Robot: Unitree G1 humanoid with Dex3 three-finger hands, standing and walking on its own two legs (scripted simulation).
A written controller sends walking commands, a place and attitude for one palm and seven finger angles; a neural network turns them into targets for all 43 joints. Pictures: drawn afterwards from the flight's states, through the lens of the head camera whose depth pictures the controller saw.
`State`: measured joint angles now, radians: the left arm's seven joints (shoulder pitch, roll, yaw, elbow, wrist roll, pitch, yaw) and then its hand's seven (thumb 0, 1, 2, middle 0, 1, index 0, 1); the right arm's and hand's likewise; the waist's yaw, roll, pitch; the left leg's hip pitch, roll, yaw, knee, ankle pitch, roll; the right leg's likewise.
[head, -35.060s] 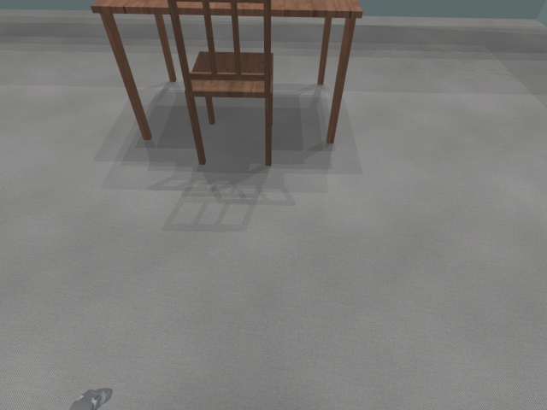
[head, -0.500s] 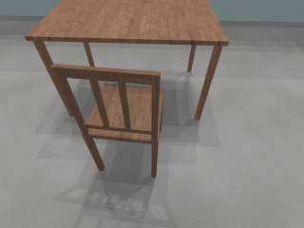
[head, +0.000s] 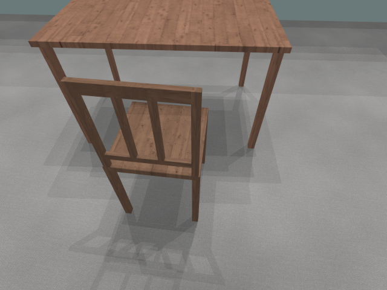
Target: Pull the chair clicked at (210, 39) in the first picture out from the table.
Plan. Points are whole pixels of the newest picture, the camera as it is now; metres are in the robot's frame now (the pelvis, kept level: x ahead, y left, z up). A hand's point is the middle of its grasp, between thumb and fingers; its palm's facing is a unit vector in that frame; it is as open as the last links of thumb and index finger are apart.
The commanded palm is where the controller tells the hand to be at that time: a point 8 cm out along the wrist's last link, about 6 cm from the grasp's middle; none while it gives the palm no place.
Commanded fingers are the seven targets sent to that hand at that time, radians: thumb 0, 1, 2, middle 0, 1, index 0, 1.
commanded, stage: look to check the result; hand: left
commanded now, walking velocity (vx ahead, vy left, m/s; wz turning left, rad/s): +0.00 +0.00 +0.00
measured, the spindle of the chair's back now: (126, 129) +0.60 +0.27 -0.09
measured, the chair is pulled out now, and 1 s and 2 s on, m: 0.30 0.30 0.30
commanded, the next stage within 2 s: take the last steps up to it in 0.42 s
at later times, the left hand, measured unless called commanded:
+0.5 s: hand out of the picture -0.01 +0.15 -0.17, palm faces +0.05 -0.99 -0.16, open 7.4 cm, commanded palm none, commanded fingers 0.00 0.90 0.90 -0.20 -0.30 -0.20 -0.30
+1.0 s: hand out of the picture +0.02 +0.15 -0.18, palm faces +0.08 -0.98 -0.18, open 7.4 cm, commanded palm none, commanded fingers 0.00 0.90 0.90 -0.20 -0.30 -0.20 -0.30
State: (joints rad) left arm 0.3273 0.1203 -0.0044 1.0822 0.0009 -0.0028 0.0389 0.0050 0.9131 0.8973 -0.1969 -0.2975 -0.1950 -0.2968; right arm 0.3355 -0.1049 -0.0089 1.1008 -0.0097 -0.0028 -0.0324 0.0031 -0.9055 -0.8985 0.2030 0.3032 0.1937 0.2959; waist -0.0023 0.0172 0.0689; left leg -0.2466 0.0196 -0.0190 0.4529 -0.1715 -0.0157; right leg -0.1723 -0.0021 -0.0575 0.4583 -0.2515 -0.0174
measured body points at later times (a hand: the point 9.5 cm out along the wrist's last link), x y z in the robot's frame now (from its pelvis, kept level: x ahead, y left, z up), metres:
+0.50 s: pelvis +0.00 +0.00 +0.00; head +0.02 +0.00 +0.45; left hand -0.01 +0.21 -0.16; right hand -0.02 -0.20 -0.16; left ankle +0.05 +0.13 -0.74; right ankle +0.00 -0.11 -0.74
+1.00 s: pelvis +0.06 -0.02 -0.01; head +0.08 -0.02 +0.44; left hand +0.02 +0.20 -0.16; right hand +0.00 -0.22 -0.17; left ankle +0.05 +0.12 -0.73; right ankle +0.00 -0.11 -0.74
